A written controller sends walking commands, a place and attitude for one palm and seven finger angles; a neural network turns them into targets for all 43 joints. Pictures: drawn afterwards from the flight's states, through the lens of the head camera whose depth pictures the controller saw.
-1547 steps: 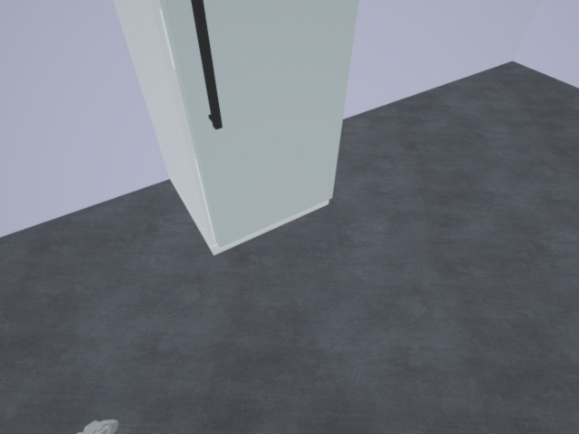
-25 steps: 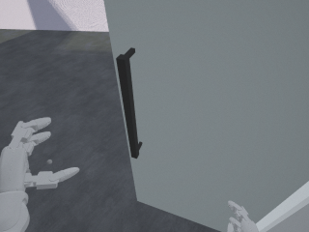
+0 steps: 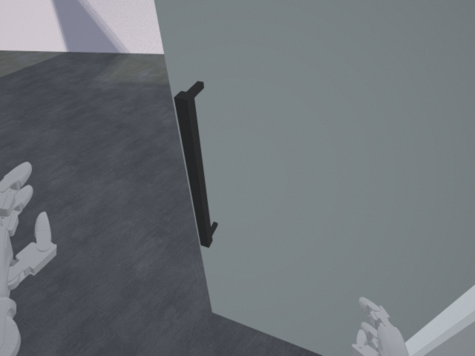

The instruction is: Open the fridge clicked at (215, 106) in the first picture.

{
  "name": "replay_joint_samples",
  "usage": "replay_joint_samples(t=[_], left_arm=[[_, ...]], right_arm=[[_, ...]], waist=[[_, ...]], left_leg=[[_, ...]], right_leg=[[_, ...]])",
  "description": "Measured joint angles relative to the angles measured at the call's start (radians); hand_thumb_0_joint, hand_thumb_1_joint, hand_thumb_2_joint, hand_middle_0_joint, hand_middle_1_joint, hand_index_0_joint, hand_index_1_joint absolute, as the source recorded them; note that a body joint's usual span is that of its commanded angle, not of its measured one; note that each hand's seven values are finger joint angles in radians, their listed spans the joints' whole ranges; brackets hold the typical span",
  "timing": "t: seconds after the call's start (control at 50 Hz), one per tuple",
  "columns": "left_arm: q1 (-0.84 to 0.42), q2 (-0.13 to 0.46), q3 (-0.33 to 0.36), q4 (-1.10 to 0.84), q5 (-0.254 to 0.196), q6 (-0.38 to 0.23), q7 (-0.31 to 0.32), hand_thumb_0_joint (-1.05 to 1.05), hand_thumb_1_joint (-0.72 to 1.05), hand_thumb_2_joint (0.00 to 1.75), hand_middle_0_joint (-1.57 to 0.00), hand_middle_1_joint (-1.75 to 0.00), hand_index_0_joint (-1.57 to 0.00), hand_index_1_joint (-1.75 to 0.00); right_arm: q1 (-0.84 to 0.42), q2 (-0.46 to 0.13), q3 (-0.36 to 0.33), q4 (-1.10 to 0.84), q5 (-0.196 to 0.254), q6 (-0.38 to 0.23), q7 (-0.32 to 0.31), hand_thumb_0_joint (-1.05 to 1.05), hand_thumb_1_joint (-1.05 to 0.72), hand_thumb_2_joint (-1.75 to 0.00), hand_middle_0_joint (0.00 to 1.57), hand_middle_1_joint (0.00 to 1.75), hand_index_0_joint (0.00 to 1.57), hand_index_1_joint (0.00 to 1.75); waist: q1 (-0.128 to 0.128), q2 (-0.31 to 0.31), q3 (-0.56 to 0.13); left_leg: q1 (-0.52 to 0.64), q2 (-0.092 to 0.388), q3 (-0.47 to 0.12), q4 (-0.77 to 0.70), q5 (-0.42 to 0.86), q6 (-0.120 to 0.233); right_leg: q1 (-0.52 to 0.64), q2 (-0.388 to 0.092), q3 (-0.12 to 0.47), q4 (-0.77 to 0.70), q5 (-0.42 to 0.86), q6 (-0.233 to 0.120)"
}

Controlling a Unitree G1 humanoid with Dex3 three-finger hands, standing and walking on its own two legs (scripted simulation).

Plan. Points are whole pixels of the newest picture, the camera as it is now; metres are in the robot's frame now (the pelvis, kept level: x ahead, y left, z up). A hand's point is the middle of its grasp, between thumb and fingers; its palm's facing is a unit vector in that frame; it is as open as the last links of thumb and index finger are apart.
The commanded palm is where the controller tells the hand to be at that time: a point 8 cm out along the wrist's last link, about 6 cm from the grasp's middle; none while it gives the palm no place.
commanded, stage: draw the hand back to the body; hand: left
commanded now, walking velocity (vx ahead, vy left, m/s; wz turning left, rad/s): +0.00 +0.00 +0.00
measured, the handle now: (202, 179) +0.40 +0.13 +0.10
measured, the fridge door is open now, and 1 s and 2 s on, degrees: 74 74 74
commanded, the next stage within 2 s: step back with the hand held close in 0.24 s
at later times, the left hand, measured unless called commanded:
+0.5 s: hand (53, 240) +0.19 +0.28 +0.16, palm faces +0.47 -0.79 -0.39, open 7.4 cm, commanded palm +0.13 +0.31 +0.18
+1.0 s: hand (23, 293) +0.13 +0.28 +0.16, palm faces +0.49 -0.77 -0.40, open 7.4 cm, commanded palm +0.06 +0.31 +0.18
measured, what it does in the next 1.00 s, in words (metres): shifts its weight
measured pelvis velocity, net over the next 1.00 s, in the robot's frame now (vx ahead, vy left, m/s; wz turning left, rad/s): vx -0.08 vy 0.01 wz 0.01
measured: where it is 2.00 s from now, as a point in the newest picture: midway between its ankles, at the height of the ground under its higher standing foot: outside the picture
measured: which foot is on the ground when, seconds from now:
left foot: down 0.00-1.00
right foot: down 0.00-1.00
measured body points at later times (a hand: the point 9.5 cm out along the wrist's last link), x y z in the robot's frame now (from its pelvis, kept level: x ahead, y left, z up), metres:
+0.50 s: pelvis -0.02 +0.01 +0.00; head -0.02 +0.01 +0.45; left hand +0.16 +0.32 +0.19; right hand +0.17 -0.21 -0.08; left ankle -0.04 +0.11 -0.74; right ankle +0.02 -0.13 -0.74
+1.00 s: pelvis -0.08 +0.01 -0.02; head -0.06 +0.02 +0.43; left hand +0.10 +0.32 +0.18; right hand +0.10 -0.21 -0.10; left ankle -0.05 +0.11 -0.73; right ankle +0.01 -0.13 -0.74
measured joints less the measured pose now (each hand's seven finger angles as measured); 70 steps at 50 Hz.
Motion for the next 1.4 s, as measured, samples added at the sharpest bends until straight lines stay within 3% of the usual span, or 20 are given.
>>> replay_joint_samples(t=[0.4,0.56,0.68,0.8,0.94,1.04,1.08,1.12,1.16,1.2,1.26,1.3,1.34,1.4], left_arm=[[-0.015,-0.002,-0.005,-0.010,0.003,0.009,0.001,0.01,0.89,0.89,-0.21,-0.30,-0.21,-0.30],[0.006,0.001,0.021,-0.069,0.027,-0.064,0.008,0.01,0.90,0.89,-0.21,-0.30,-0.21,-0.30],[0.110,0.053,0.041,-0.154,0.035,-0.082,0.008,0.01,0.89,0.89,-0.21,-0.30,-0.21,-0.30],[0.111,0.081,0.092,-0.179,0.037,-0.113,0.019,0.01,0.89,0.89,-0.21,-0.30,-0.22,-0.30],[0.030,0.008,0.083,-0.096,0.043,-0.121,0.033,0.01,0.89,0.89,-0.21,-0.30,-0.21,-0.30],[0.022,-0.001,0.028,-0.129,0.041,-0.102,0.033,0.01,0.89,0.89,-0.21,-0.30,-0.21,-0.30],[0.047,0.023,0.031,-0.168,0.041,-0.104,0.036,0.01,0.89,0.89,-0.21,-0.30,-0.21,-0.30],[0.079,0.052,0.050,-0.195,0.047,-0.114,0.036,0.01,0.89,0.89,-0.21,-0.30,-0.21,-0.30],[0.101,0.072,0.076,-0.198,0.054,-0.128,0.034,0.01,0.89,0.89,-0.21,-0.30,-0.22,-0.30],[0.106,0.085,0.103,-0.198,0.050,-0.139,0.037,0.01,0.89,0.89,-0.22,-0.30,-0.22,-0.30],[0.106,0.086,0.139,-0.201,0.034,-0.157,0.047,0.01,0.89,0.89,-0.21,-0.30,-0.22,-0.30],[0.094,0.075,0.144,-0.193,0.025,-0.159,0.050,0.01,0.89,0.89,-0.21,-0.30,-0.21,-0.30],[0.063,0.065,0.129,-0.178,0.022,-0.151,0.045,0.01,0.89,0.89,-0.21,-0.30,-0.21,-0.30],[0.012,0.030,0.063,-0.143,0.029,-0.139,0.022,0.01,0.90,0.90,-0.21,-0.30,-0.21,-0.30]], right_arm=[[0.021,0.012,0.015,0.008,-0.003,0.009,0.002,0.01,-0.90,-0.90,0.20,0.30,0.20,0.30],[-0.035,0.017,0.024,-0.056,-0.010,0.086,0.006,0.01,-0.90,-0.90,0.20,0.30,0.20,0.30],[-0.022,0.030,0.006,-0.096,-0.006,0.115,0.003,0.01,-0.90,-0.90,0.20,0.30,0.20,0.30],[0.010,0.039,0.004,-0.095,-0.005,0.106,-0.004,0.01,-0.90,-0.90,0.20,0.30,0.20,0.30],[0.012,0.033,0.015,-0.068,-0.004,0.087,0.000,0.01,-0.90,-0.90,0.20,0.30,0.20,0.30],[-0.015,0.025,0.012,-0.044,-0.006,0.102,0.009,0.01,-0.90,-0.90,0.20,0.30,0.21,0.30],[-0.019,0.028,0.013,-0.049,-0.005,0.105,0.005,0.01,-0.90,-0.90,0.20,0.30,0.21,0.30],[-0.014,0.034,0.007,-0.063,-0.005,0.099,-0.002,0.01,-0.90,-0.90,0.20,0.30,0.20,0.30],[0.002,0.044,-0.004,-0.065,-0.010,0.082,-0.005,0.01,-0.90,-0.90,0.20,0.30,0.20,0.30],[0.022,0.053,-0.013,-0.059,-0.009,0.064,-0.004,0.01,-0.90,-0.90,0.20,0.30,0.20,0.30],[0.031,0.059,-0.012,-0.038,0.000,0.037,0.010,0.01,-0.90,-0.90,0.20,0.30,0.20,0.30],[0.016,0.055,-0.006,-0.028,0.002,0.023,0.017,0.01,-0.90,-0.90,0.20,0.30,0.20,0.30],[-0.014,0.048,0.002,-0.024,0.004,0.017,0.021,0.01,-0.90,-0.90,0.20,0.30,0.20,0.30],[-0.067,0.024,0.004,-0.016,0.006,0.034,0.018,0.01,-0.90,-0.90,0.20,0.30,0.20,0.30]], waist=[[-0.005,-0.010,0.012],[-0.054,-0.065,0.058],[-0.082,-0.092,0.061],[-0.064,-0.097,0.054],[-0.045,-0.057,0.040],[-0.072,-0.093,0.056],[-0.087,-0.127,0.070],[-0.094,-0.140,0.083],[-0.100,-0.119,0.073],[-0.100,-0.091,0.051],[-0.069,-0.072,0.022],[-0.052,-0.063,0.022],[-0.040,-0.056,0.037],[-0.046,0.018,0.079]], left_leg=[[0.009,-0.007,0.009,-0.005,0.009,0.008],[-0.093,-0.020,0.038,0.015,0.033,0.021],[-0.144,-0.036,0.049,0.053,0.032,0.033],[-0.171,-0.044,0.040,0.101,0.026,0.036],[-0.239,-0.026,0.012,0.176,0.009,0.020],[-0.278,-0.030,0.004,0.218,-0.070,0.015],[-0.270,-0.035,0.021,0.164,0.060,0.019],[-0.274,-0.037,0.026,0.170,0.084,0.025],[-0.281,-0.020,0.010,0.169,0.068,0.029],[-0.293,-0.002,-0.014,0.143,0.086,0.025],[-0.312,0.021,-0.012,0.091,0.133,0.016],[-0.330,0.029,0.001,0.077,0.156,0.012],[-0.355,0.033,0.015,0.089,0.169,0.007],[-0.371,0.076,-0.010,0.091,0.207,-0.004]], right_leg=[[0.009,-0.006,0.010,-0.011,0.015,0.007],[-0.099,-0.017,0.039,0.002,0.055,0.017],[-0.158,-0.033,0.053,0.053,0.051,0.026],[-0.193,-0.038,0.068,0.127,0.041,0.017],[-0.208,-0.012,0.069,0.141,0.021,0.020],[-0.250,-0.026,0.058,0.127,0.062,0.015],[-0.266,-0.041,0.064,0.139,0.070,0.021],[-0.284,-0.030,0.085,0.221,0.010,0.017],[-0.294,0.015,0.101,0.405,-0.107,0.016],[-0.261,0.052,0.093,0.484,-0.181,0.013],[-0.163,0.062,0.064,0.356,-0.230,0.014],[-0.088,0.055,0.057,0.197,-0.177,0.014],[-0.019,0.045,0.061,0.032,-0.098,0.017],[-0.007,0.093,0.044,-0.031,-0.051,0.002]])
